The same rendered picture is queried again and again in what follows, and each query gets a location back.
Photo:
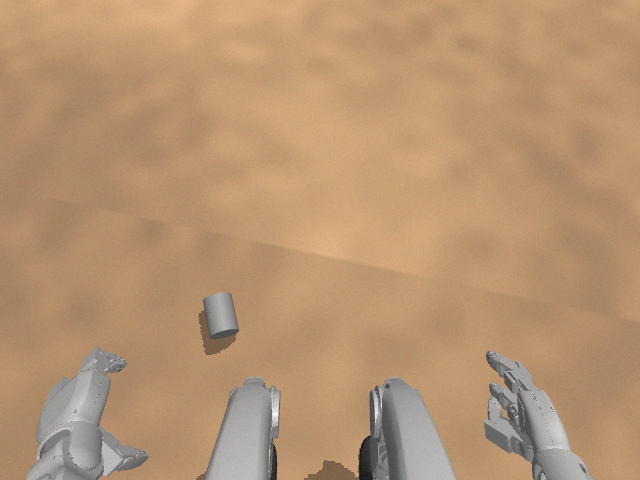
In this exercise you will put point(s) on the left robot arm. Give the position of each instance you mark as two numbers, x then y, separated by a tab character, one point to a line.
70	451

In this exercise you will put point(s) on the right robot arm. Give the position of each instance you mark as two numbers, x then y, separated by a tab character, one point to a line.
558	464

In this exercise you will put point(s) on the left robot hand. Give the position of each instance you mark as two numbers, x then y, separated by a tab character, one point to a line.
83	399

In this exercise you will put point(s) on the right robot hand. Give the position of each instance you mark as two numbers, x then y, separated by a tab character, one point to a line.
534	424

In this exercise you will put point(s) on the can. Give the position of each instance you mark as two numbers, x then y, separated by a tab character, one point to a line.
220	315

